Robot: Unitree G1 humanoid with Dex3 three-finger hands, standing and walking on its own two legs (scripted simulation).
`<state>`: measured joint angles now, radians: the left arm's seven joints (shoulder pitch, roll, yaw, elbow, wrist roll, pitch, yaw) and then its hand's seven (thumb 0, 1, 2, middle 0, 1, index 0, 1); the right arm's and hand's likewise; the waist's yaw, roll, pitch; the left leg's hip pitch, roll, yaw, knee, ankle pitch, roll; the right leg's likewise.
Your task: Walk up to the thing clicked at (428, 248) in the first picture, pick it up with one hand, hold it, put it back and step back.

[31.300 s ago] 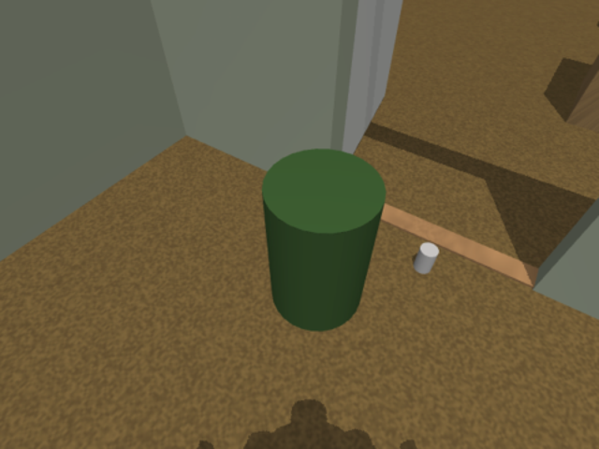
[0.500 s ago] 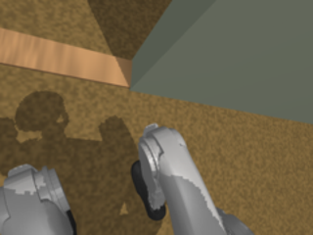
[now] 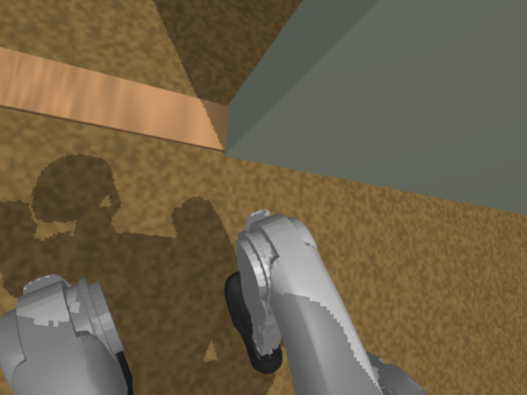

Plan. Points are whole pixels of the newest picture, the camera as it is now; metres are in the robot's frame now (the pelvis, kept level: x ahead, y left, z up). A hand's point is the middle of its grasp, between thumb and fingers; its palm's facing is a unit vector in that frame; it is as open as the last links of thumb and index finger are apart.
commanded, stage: settle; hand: left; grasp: from above
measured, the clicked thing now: out of the picture +0.47 +0.31 -0.25
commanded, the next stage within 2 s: lift in 0.66 s
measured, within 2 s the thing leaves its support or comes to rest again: leaves its support in 0.16 s
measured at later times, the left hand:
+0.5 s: hand out of the picture +0.46 +0.32 -0.13, palm faces -0.45 -0.11 -0.89, open 9.8 cm
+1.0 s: hand out of the picture +0.44 +0.32 -0.07, palm faces -0.44 -0.11 -0.89, open 9.7 cm
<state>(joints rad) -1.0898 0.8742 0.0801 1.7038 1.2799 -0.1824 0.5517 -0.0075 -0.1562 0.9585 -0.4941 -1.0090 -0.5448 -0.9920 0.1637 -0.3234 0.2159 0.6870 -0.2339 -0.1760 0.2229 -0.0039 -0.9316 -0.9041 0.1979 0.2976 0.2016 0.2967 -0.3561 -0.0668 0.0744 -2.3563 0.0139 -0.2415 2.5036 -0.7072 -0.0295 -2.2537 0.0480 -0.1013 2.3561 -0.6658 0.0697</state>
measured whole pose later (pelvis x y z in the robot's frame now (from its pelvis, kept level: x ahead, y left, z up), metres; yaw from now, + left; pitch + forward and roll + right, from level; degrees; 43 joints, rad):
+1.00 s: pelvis -0.01 +0.00 +0.06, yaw +6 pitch +35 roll -8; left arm -0.93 0.67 0.01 1.23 1.15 -0.08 0.19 -0.01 -0.05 0.73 -0.59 -0.85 -0.64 -0.83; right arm 0.21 -0.27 0.05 0.69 -0.07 0.04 0.11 0.00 -0.94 -0.91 0.20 0.30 0.20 0.30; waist -0.22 0.03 -0.11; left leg -2.23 0.01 -0.13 2.26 -0.65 -0.01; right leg -2.15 0.00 -0.03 2.18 -0.65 0.05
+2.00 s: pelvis +0.03 +0.00 +0.35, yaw +11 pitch +17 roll -2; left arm -0.36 0.44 -0.15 0.80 0.99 0.01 0.11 0.00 -0.03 0.68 -0.64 -0.76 -0.69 -0.74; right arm 0.23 -0.24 -0.02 0.72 0.04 0.02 -0.05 0.00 -0.92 -0.90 0.20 0.30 0.20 0.30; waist -0.07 0.04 -0.14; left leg -1.05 0.05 -0.03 1.24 -0.49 -0.01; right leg -1.02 -0.01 0.00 1.19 -0.47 0.04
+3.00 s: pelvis +0.08 +0.01 +0.45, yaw +10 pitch +5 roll +0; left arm -0.28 0.39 -0.19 0.74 1.00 0.01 0.03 0.00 -0.03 0.68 -0.64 -0.75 -0.70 -0.73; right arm 0.24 -0.26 -0.05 0.71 0.05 0.04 -0.03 0.00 -0.91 -0.90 0.20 0.30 0.20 0.30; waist -0.02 0.04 -0.05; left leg -0.42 0.04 0.03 0.65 -0.32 -0.01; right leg -0.41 -0.02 0.03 0.63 -0.31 0.03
